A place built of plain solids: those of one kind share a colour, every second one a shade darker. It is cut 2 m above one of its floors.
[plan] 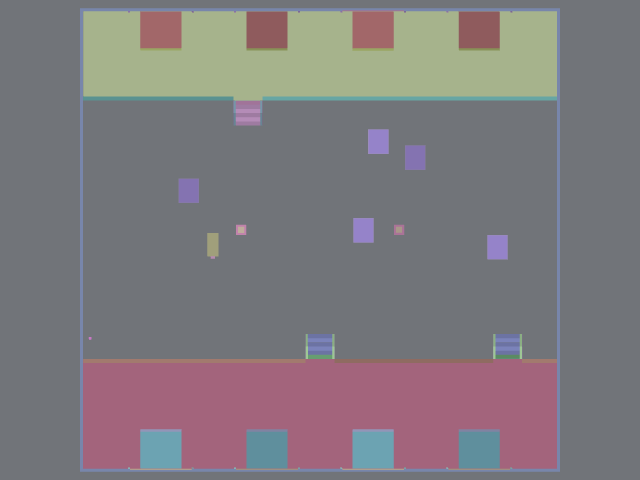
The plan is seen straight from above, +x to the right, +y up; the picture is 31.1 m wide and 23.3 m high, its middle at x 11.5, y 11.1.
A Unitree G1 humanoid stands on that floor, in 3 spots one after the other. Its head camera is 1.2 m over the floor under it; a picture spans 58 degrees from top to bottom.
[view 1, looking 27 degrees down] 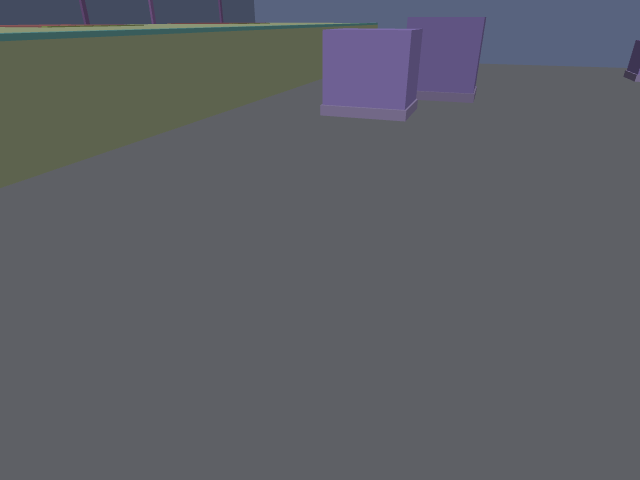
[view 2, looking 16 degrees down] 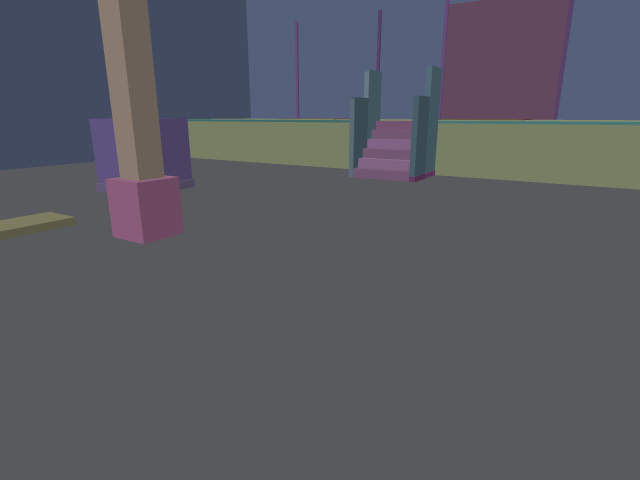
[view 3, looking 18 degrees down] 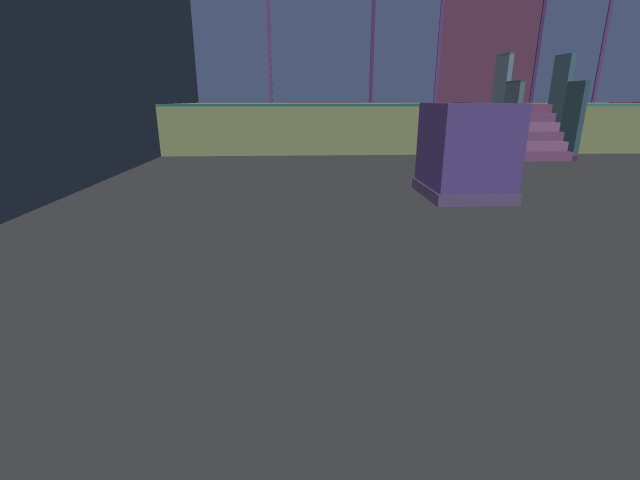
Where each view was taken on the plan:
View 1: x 8.00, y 14.35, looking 20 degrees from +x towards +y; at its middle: ground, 2.64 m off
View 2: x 11.50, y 8.84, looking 122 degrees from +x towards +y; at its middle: ground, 4.35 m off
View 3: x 3.00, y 8.04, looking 87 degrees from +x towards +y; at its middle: ground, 3.88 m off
